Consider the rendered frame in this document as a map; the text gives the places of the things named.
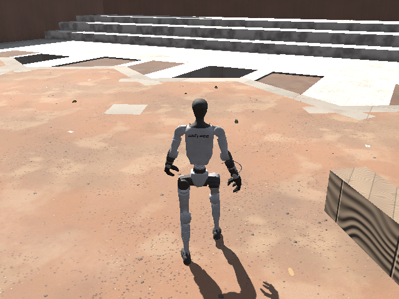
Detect robot left forearm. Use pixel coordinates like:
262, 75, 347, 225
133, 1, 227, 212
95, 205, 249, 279
165, 149, 175, 168

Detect robot left hand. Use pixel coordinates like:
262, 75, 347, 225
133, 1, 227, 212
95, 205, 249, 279
164, 165, 179, 176

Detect robot head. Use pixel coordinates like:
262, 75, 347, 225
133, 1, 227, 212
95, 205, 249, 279
189, 98, 210, 128

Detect robot right hand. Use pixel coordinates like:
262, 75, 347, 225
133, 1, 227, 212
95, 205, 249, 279
228, 176, 242, 192

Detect robot right forearm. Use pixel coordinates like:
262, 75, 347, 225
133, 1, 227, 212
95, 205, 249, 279
224, 151, 239, 179

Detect right robot upper arm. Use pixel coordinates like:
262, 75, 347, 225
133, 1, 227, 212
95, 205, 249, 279
213, 126, 230, 161

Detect robot right foot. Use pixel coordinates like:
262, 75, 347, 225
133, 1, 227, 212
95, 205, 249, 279
213, 227, 221, 240

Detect left robot upper arm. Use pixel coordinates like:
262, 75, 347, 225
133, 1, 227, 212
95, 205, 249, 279
168, 125, 187, 158

